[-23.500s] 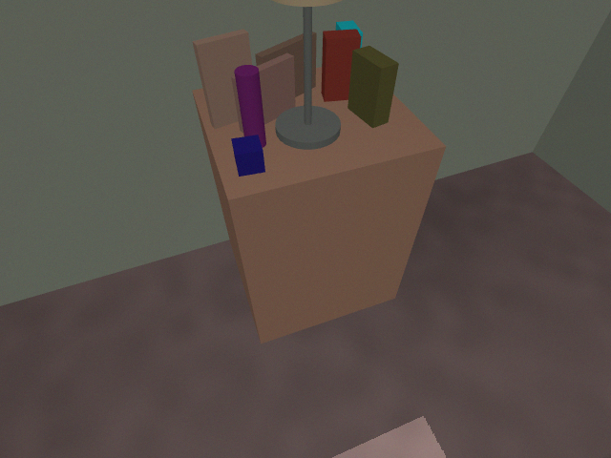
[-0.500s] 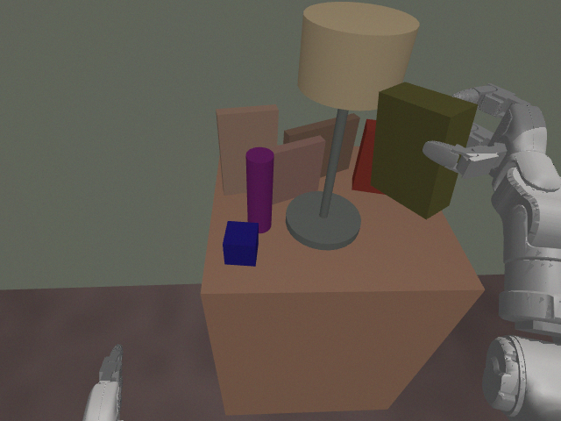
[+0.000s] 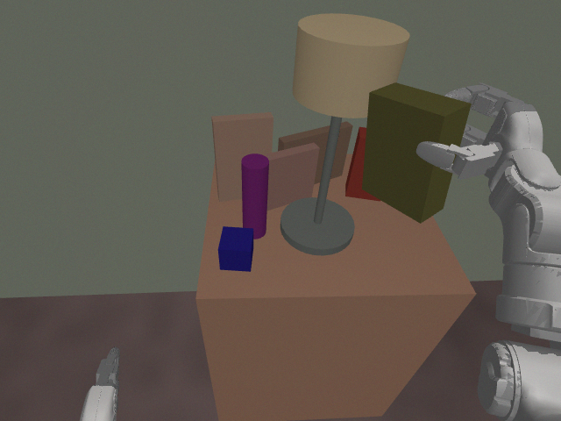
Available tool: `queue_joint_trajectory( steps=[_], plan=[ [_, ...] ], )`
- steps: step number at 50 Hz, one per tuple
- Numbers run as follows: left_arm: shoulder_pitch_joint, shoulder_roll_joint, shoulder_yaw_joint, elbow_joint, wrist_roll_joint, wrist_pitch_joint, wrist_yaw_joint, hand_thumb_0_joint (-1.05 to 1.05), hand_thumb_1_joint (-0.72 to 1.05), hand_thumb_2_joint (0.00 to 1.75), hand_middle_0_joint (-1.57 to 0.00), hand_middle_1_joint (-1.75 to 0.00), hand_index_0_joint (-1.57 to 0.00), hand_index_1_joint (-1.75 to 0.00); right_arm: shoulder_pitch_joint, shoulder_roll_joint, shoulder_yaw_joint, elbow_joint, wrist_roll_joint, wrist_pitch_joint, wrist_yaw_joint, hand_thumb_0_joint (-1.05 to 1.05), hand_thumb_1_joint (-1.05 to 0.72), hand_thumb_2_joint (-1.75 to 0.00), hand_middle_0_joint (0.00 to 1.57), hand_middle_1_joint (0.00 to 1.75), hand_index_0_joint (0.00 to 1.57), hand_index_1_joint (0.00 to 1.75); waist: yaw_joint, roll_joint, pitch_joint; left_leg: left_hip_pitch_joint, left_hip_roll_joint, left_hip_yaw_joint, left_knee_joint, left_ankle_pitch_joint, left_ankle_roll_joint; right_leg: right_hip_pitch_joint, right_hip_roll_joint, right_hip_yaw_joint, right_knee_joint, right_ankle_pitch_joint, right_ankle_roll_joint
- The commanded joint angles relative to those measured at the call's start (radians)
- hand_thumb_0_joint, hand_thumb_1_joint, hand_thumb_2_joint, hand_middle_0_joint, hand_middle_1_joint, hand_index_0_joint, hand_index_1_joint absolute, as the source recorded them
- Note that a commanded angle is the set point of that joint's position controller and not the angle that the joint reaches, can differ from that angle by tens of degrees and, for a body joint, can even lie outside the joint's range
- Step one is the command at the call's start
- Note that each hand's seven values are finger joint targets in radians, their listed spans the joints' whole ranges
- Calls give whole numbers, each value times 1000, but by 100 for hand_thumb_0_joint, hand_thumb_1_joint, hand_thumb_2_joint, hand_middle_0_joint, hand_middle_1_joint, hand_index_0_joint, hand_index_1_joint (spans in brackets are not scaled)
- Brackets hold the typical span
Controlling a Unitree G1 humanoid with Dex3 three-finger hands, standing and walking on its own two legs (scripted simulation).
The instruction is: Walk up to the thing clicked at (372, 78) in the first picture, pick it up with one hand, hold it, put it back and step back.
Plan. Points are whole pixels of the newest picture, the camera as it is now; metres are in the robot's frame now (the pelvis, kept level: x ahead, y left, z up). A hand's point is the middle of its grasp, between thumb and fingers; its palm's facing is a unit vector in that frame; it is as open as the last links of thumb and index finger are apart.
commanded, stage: hold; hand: right
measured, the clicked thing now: (407, 153) +0.40 -0.15 +0.23
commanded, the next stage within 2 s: none
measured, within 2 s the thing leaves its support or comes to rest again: neither
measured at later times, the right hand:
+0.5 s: hand (463, 135) +0.36 -0.19 +0.28, palm faces +0.22 +0.98 -0.03, open 9.9 cm
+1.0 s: hand (464, 139) +0.34 -0.18 +0.29, palm faces +0.20 +0.98 -0.02, open 9.9 cm
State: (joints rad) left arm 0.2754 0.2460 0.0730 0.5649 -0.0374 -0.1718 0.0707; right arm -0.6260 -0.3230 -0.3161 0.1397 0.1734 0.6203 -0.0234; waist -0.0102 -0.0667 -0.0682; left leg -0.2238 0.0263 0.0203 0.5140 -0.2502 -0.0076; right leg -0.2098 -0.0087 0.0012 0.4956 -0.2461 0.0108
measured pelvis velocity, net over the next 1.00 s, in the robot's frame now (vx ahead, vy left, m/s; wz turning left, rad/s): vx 0.00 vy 0.00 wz -0.01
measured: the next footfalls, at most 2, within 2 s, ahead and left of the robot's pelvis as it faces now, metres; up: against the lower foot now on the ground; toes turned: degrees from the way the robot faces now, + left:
none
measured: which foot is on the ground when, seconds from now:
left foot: down 0.00-1.00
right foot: down 0.00-1.00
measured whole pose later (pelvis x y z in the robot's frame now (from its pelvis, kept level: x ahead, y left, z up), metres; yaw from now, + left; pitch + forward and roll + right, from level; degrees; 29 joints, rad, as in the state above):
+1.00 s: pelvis +0.00 +0.00 +0.00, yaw -1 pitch -3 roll +0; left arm 0.25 0.26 0.08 0.64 -0.04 -0.21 0.06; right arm -0.55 -0.31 -0.33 -0.09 0.22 0.80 -0.02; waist -0.02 -0.09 -0.08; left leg -0.21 0.03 0.03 0.52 -0.26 -0.01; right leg -0.20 0.00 0.01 0.50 -0.25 0.01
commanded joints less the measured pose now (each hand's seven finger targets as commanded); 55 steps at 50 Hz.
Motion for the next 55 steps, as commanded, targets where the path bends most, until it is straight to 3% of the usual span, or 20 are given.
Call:
queue_joint_trajectory(
  steps=[1,6,11,17,22,25,28,30,32,33,36,37,39,43,45,48,50,51,52,55],
  plan=[
    [-115,114,41,-172,-3,-62,-2,0,-55,5,-5,-5,-4,-5,-512,-240,-74,-269,22,-61,0,0,-7,-128,123,141,129,141,-4,36,-210,22,-24,45,-92,156,4,98,17,-13,-62,147,-27],
    [-110,111,50,-180,-7,-62,-7,0,-54,4,-4,-4,-5,-4,-497,-238,-83,-305,33,-46,4,0,-8,-129,125,142,130,142,0,61,-226,30,-23,42,-92,174,2,113,18,-13,-58,166,-30],
    [-152,115,48,-152,-3,-72,-2,0,-54,5,-5,-5,-5,-5,-503,-237,-81,-385,37,-31,-1,0,-6,-128,123,141,129,141,-7,59,-214,19,-15,35,-106,95,-3,91,27,-14,-62,88,-35],
    [-161,138,59,-144,-6,-72,0,0,-54,5,-4,-5,-4,-4,-465,-224,-76,-390,42,-3,-1,0,-8,-128,125,142,130,142,-14,50,-247,41,-25,50,-74,202,6,125,14,-1,-51,217,-23],
    [-168,108,31,-132,-7,-71,2,0,-54,4,-4,-5,-5,-4,-441,-215,-78,-413,48,22,1,0,-7,-130,126,144,132,144,-18,63,-210,42,-20,48,-87,181,1,106,21,-8,-54,186,-27],
    [-148,133,57,-122,-6,-68,0,0,-54,5,-4,-4,-4,-4,-429,-221,-85,-432,47,31,5,0,-10,-130,127,144,132,144,-8,48,-215,28,-22,49,-87,169,2,115,21,-8,-56,175,-27],
    [-147,112,37,-126,-9,-72,-8,0,-54,5,-4,-5,-4,-5,-403,-210,-84,-450,56,41,10,0,-9,-131,126,144,132,144,-14,48,-206,33,-22,49,-87,172,1,106,21,-8,-56,177,-27],
    [-138,129,55,-114,-10,-72,-11,0,-54,5,-4,-4,-4,-4,-394,-213,-90,-452,60,52,12,0,-9,-131,127,145,133,145,-7,53,-192,26,-24,50,-89,159,2,101,19,-5,-60,163,-28],
    [-150,101,25,-123,-13,-74,-16,0,-54,5,-4,-5,-4,-4,-409,-202,-81,-481,62,52,12,0,-12,-131,128,144,133,144,-12,56,-194,28,-20,45,-90,173,0,104,24,-9,-54,176,-29],
    [-167,130,59,-134,-13,-78,-10,0,-54,4,-4,-5,-5,-4,-417,-220,-99,-509,64,52,9,0,-11,-132,128,145,133,145,-13,61,-211,30,-20,46,-88,174,-1,117,23,-8,-51,179,-28],
    [-165,124,49,-110,-10,-84,-12,0,-54,5,-4,-5,-5,-4,-425,-206,-83,-540,66,60,7,0,-10,-132,127,145,132,145,-12,32,-211,19,-23,48,-83,160,4,121,21,-5,-54,170,-24],
    [-173,150,71,-131,-10,-89,-8,0,-54,5,-4,-5,-4,-5,-413,-206,-84,-503,65,70,7,0,-10,-131,127,144,132,144,-6,46,-212,19,-24,50,-82,156,3,122,19,-1,-53,166,-25],
    [-178,122,34,-104,-9,-89,-11,0,-54,5,-4,-5,-4,-5,-405,-196,-76,-476,65,79,6,0,-12,-130,127,143,132,143,-12,75,-165,7,-23,48,-95,125,-2,90,23,-5,-57,130,-28],
    [-189,160,65,-126,-5,-100,-2,0,-54,5,-4,-4,-4,-4,-418,-212,-85,-432,60,91,3,0,-11,-131,127,145,133,145,-12,62,-194,16,-24,53,-88,114,3,99,19,3,-62,120,-25],
    [-162,118,29,-76,-5,-96,-7,0,-54,4,-4,-4,-4,-4,-390,-192,-76,-420,61,93,4,0,-11,-131,128,145,133,145,-20,67,-166,15,-21,51,-91,120,0,78,25,-3,-56,126,-27],
    [-201,131,34,-140,-6,-106,-4,0,-54,5,-4,-4,-4,-4,-408,-228,-105,-465,63,87,2,0,-10,-132,129,146,134,146,-25,65,-197,27,-17,46,-94,107,-2,82,28,-8,-52,113,-29],
    [-183,128,33,-111,-6,-103,-8,0,-54,4,-4,-4,-4,-4,-354,-217,-106,-432,62,86,3,0,-9,-131,128,145,134,145,-27,81,-168,21,-21,48,-94,104,-2,68,25,-8,-56,108,-28],
    [-152,97,21,-72,-7,-95,-12,0,-54,5,-4,-4,-4,-4,-390,-216,-97,-507,63,77,4,0,-9,-131,128,145,133,145,-24,47,-193,18,-18,43,-90,110,0,85,27,-7,-54,114,-28],
    [-177,129,46,-116,-7,-99,-6,0,-54,5,-4,-4,-4,-4,-388,-232,-117,-498,65,71,2,0,-8,-131,128,145,133,145,-22,60,-215,28,-19,44,-88,130,0,94,24,-8,-49,134,-28],
    [-162,128,43,-95,-9,-96,-7,0,-55,6,-4,-4,-4,-5,-400,-225,-100,-515,64,69,2,0,-8,-131,127,145,133,145,-11,57,-199,10,-23,45,-86,125,4,97,21,-4,-57,130,-27]
  ],
)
